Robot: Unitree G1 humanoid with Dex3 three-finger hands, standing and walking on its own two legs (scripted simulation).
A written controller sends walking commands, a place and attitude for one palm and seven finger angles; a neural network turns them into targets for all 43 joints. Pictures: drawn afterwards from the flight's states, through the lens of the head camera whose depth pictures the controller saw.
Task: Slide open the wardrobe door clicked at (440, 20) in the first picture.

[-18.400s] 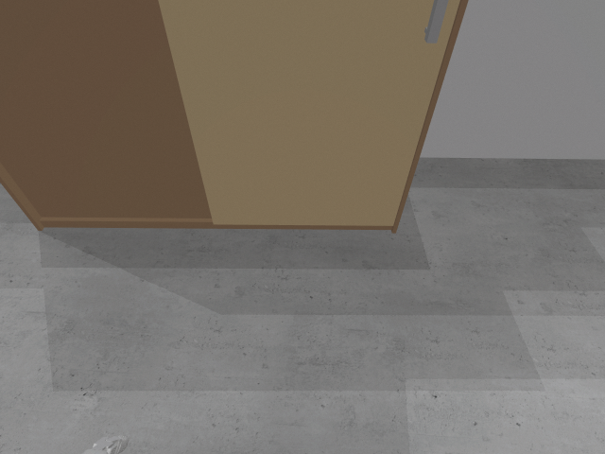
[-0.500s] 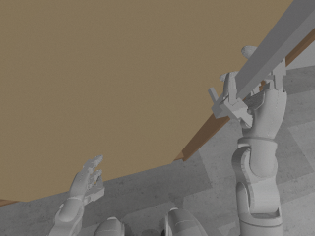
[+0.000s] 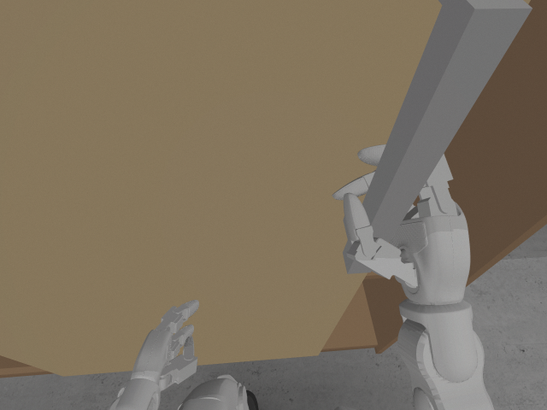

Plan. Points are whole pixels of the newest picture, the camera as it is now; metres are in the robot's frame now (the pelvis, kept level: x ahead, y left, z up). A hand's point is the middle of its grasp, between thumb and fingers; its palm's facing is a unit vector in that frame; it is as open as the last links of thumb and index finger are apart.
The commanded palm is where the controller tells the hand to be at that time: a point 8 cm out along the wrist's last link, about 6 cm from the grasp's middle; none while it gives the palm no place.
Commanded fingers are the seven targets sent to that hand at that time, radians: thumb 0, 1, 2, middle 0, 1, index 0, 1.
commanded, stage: step sideways, sliding the door along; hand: right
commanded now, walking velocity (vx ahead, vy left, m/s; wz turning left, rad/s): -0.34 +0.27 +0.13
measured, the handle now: (386, 164) +0.29 -0.09 +0.26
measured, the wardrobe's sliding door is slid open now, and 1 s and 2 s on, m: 0.20 0.23 0.38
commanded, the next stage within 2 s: none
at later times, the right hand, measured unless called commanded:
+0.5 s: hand (343, 239) +0.24 -0.05 +0.22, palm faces -0.09 +1.00 +0.03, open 6.6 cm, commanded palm +0.22 -0.04 +0.20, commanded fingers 0.00 -0.90 -0.90 0.45 1.40 0.45 1.40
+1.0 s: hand (325, 233) +0.24 -0.04 +0.22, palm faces +0.17 +0.99 -0.04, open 6.2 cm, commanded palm +0.21 -0.01 +0.21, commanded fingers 0.00 -0.90 -0.90 0.45 1.40 0.45 1.40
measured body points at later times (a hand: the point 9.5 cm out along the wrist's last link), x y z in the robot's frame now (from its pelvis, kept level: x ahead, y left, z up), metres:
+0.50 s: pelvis -0.11 +0.02 +0.04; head -0.05 -0.01 +0.49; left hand +0.02 +0.26 -0.05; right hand +0.24 -0.11 +0.22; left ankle -0.15 +0.23 -0.62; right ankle -0.06 -0.11 -0.70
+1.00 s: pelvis -0.18 +0.11 +0.03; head -0.10 +0.09 +0.47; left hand +0.00 +0.35 -0.07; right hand +0.23 -0.09 +0.22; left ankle -0.19 +0.28 -0.63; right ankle -0.12 -0.01 -0.70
